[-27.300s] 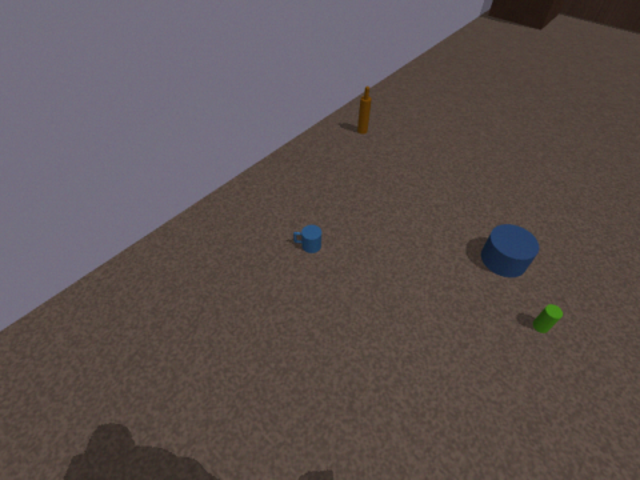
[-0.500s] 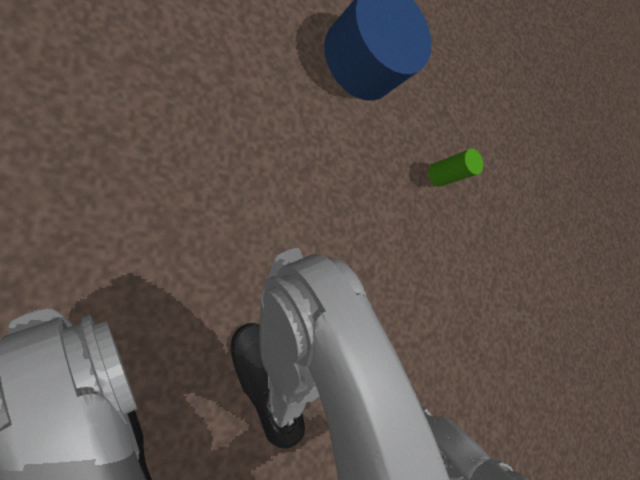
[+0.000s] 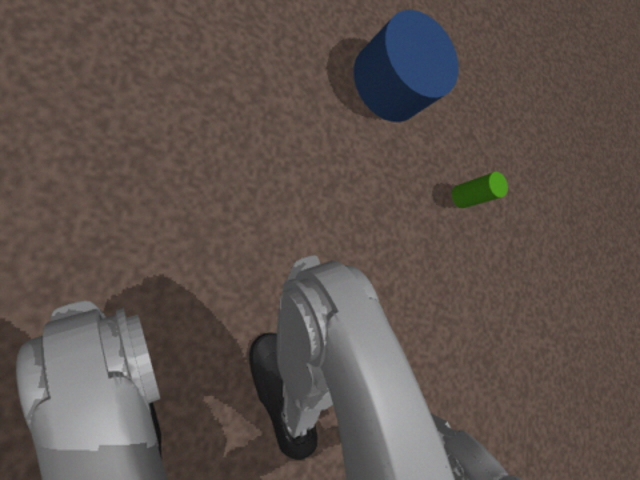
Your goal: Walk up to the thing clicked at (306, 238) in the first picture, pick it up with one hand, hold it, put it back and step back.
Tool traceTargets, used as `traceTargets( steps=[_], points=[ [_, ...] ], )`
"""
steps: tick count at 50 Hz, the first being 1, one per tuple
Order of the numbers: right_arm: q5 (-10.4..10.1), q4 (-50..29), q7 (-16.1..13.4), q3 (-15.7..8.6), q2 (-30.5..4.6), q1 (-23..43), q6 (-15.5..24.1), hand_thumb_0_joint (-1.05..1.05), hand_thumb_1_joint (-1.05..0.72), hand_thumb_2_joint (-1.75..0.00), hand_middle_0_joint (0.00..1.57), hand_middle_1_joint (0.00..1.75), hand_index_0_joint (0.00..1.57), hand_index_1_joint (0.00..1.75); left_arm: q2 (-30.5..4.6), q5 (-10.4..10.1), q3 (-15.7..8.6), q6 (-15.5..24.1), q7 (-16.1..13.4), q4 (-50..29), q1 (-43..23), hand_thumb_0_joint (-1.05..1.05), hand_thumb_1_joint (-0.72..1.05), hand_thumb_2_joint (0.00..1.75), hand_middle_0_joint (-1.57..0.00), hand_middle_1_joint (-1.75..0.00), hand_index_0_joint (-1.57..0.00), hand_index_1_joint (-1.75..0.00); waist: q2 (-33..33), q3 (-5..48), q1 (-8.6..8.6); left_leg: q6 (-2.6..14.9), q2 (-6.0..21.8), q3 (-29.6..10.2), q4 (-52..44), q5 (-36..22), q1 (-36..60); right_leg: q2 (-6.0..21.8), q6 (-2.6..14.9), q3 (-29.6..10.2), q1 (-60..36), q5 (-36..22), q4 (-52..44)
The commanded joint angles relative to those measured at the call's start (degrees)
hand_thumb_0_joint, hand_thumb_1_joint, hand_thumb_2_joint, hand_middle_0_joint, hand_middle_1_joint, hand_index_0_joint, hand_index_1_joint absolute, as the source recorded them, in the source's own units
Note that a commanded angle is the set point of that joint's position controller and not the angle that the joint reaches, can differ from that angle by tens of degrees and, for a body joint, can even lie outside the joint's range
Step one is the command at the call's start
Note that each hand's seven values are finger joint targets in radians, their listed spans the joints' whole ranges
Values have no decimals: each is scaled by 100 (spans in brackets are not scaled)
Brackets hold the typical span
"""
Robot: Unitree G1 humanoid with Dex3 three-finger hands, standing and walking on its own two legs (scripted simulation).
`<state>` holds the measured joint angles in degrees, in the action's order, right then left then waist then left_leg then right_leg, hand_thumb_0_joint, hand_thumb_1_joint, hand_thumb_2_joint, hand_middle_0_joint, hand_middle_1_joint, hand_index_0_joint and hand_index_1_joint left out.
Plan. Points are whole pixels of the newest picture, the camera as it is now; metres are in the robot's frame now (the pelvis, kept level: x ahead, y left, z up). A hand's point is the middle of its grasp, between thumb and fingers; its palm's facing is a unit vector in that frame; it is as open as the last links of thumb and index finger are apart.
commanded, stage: settle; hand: left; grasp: from above
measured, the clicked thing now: out of the picture +0.44 +0.36 -0.25
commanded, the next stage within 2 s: lift in 0.48 s
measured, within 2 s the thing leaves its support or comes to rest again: neither
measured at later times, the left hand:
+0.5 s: hand out of the picture +0.42 +0.34 -0.13, palm faces -0.47 -0.12 -0.88, open 10.4 cm
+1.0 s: hand out of the picture +0.38 +0.35 -0.05, palm faces -0.48 -0.15 -0.87, open 10.4 cm
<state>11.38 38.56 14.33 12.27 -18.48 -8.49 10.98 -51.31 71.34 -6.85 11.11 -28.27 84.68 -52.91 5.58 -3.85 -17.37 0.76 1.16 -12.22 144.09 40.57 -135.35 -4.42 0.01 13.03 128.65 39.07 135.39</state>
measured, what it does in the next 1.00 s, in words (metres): rises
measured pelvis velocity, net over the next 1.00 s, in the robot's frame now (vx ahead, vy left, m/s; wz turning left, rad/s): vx -0.01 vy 0.00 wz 0.13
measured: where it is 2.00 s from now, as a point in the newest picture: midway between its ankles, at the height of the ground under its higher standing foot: (221, 445)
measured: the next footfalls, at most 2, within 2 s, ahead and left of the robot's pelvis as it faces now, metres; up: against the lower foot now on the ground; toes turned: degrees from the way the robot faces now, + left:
none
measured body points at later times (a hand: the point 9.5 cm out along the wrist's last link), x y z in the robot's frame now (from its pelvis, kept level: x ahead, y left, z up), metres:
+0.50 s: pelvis -0.01 +0.00 +0.03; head +0.22 +0.09 +0.41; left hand +0.44 +0.35 -0.08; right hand +0.09 -0.26 -0.07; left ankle +0.06 +0.12 -0.28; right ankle +0.10 -0.10 -0.28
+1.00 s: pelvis -0.01 +0.00 +0.09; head +0.19 +0.09 +0.48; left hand +0.41 +0.35 +0.00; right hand +0.09 -0.26 -0.02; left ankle +0.06 +0.12 -0.28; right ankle +0.10 -0.10 -0.28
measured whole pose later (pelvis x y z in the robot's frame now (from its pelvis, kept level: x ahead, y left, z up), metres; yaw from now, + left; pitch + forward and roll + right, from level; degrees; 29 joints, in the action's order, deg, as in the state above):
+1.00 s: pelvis -0.01 +0.00 +0.09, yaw +8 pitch +35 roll -8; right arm 2.1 39.1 5.7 2.1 -15.0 -12.2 -0.8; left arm -38.7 63.0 -0.5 7.1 -7.8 63.1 -44.4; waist -1.6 8.1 -10.2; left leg 1.8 0.1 -4.7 124.7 36.7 -123.7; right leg -2.6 -0.2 5.8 118.9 38.0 120.9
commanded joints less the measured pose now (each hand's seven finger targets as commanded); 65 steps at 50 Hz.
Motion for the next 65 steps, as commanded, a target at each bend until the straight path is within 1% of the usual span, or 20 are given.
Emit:
traceTargets(
  steps=[1,2,5,8,10,12,18,25,29,30,32,35,38,40,42,49,52,57,61,65],
  points=[
    [-184,46,-54,-771,-1625,-1010,-38,0,-91,-90,20,30,20,30,-1510,-227,-193,-131,-218,-1508,-1778,0,42,105,-79,-102,-81,-100,-3475,4586,206,-45,125,504,-1617,-1605,3466,-180,240,4,-1854,-1767,-1207],
    [-217,48,-53,-795,-1559,-991,-80,0,-90,-90,20,30,20,30,-1426,-242,-131,-165,-182,-1629,-1787,0,43,105,-81,-101,-82,-100,-3546,4630,277,-35,126,544,-1689,-1563,3433,-176,253,-60,-1877,-1719,-1235],
    [-286,134,-79,-865,-1475,-1063,-180,0,-90,-90,20,30,20,30,-1039,-339,98,-324,32,-1445,-1956,0,47,102,-83,-100,-85,-98,-2908,4362,148,62,89,601,-1686,-1283,3081,-184,215,-136,-1810,-1549,-1434],
    [-345,133,-143,-926,-1460,-1047,-273,0,-90,-90,20,30,20,30,-964,-403,130,-423,248,-1402,-1832,0,51,101,-85,-100,-88,-97,-2792,4411,257,49,58,577,-1853,-1251,3166,-126,240,-142,-1762,-1446,-1460],
    [-376,102,-173,-950,-1432,-1113,-348,0,-90,-90,20,30,20,30,-754,-424,253,-415,415,-1603,-2047,0,52,101,-87,-99,-90,-97,-2737,4521,164,51,32,578,-1919,-1326,3220,-113,242,-144,-1882,-1523,-1492],
    [-441,77,-228,-1006,-1417,-1145,-412,0,-91,-90,20,30,20,30,-763,-461,245,-424,566,-1633,-2018,0,53,101,-89,-98,-91,-96,-2597,4612,235,64,13,602,-1978,-1348,3288,-92,242,-195,-1924,-1523,-1566],
    [-477,-18,-401,-1017,-1349,-1221,-601,0,-91,-90,20,30,20,30,-764,-448,282,-320,905,-1764,-2133,0,55,104,-91,-100,-93,-98,-2383,4476,210,74,-50,729,-2070,-1276,3201,-60,279,-312,-2101,-1359,-1799],
    [-501,-109,-607,-1038,-1231,-1246,-783,0,-90,-90,20,30,20,30,-1083,-382,108,-153,973,-2046,-2242,0,55,104,-89,-101,-92,-99,-2395,4797,345,84,-69,828,-2157,-1206,3228,-59,288,-495,-2353,-1156,-1979],
    [-542,-54,-698,-1064,-1214,-1284,-847,0,-92,-91,20,30,20,30,-1060,-348,130,-169,974,-2047,-2194,0,54,106,-92,-103,-94,-101,-2594,4837,417,59,-73,823,-2385,-1236,3492,-36,301,-454,-2225,-1215,-1971],
    [-561,-53,-714,-1088,-1184,-1308,-864,0,-89,-89,20,30,20,30,-958,-383,175,-191,990,-2119,-2188,0,51,103,-84,-98,-86,-95,-2644,4963,427,70,-59,825,-2405,-1287,3685,-33,281,-452,-2240,-1293,-1990],
    [-595,-67,-732,-1141,-1196,-1350,-897,0,-91,-91,20,30,20,30,-945,-440,137,-250,1035,-2203,-2089,0,56,104,-90,-103,-92,-100,-2674,5148,508,64,-72,820,-2545,-1332,3843,-20,287,-439,-2308,-1333,-2010],
    [-654,-50,-778,-1215,-1196,-1401,-938,0,-91,-91,20,30,20,30,-841,-614,170,-357,1207,-2229,-1955,0,59,104,-92,-102,-95,-99,-2607,4961,521,86,-93,846,-2729,-1197,3822,23,281,-469,-2292,-1228,-2164],
    [-740,-68,-821,-1304,-1139,-1431,-998,0,-91,-91,20,30,20,30,-899,-695,133,-424,1403,-2697,-1931,0,59,104,-92,-102,-95,-99,-2742,5440,684,80,-87,857,-2911,-1371,4252,32,286,-523,-2466,-1328,-2236],
    [-786,-91,-853,-1361,-1107,-1417,-1041,0,-91,-91,20,30,20,30,-730,-752,208,-435,1510,-2737,-1731,0,57,104,-91,-100,-94,-97,-2621,5113,649,76,-107,841,-3057,-1165,4092,40,311,-543,-2389,-1137,-2350],
    [-841,-83,-890,-1411,-1079,-1433,-1081,0,-91,-91,20,30,20,30,-830,-719,169,-415,1588,-3011,-1692,0,58,104,-91,-102,-94,-98,-2517,5313,737,100,-116,857,-3154,-1178,4234,47,297,-598,-2543,-1151,-2474],
    [-972,-188,-999,-1528,-1001,-1391,-1110,0,-91,-90,20,30,20,30,-430,-954,272,-407,1811,-3674,-1235,0,60,109,-94,-101,-96,-99,-2357,5255,839,128,-100,781,-3726,-1159,4785,111,252,-665,-2758,-1117,-2920],
    [-1031,-249,-1047,-1571,-985,-1327,-1120,0,-90,-90,20,30,20,30,-271,-1084,299,-435,1859,-3907,-972,0,61,107,-94,-101,-96,-98,-2312,5168,881,99,-67,611,-4195,-814,5041,110,227,-634,-2925,-961,-3084],
    [-1100,-319,-1164,-1603,-873,-1220,-1144,0,-91,-90,20,30,20,30,-116,-1252,356,-532,1915,-4367,-628,0,58,107,-89,-106,-93,-102,-2084,5318,939,128,-91,729,-4521,-1078,5556,102,197,-748,-3606,-1109,-3655],
    [-1153,-316,-1273,-1613,-804,-1134,-1157,0,-90,-90,20,30,20,30,-59,-1306,367,-634,1933,-4644,-298,0,56,107,-88,-104,-91,-101,-2026,5246,1021,131,-97,820,-4884,-1303,6020,103,180,-825,-4108,-1223,-4134],
    [-1228,-301,-1378,-1640,-746,-979,-1170,0,-90,-90,20,30,20,30,177,-1339,474,-742,1923,-4894,-96,0,56,109,-89,-102,-91,-100,-2027,4984,1039,94,-63,698,-5557,-1131,6554,101,163,-825,-4537,-1159,-4587]
  ],
)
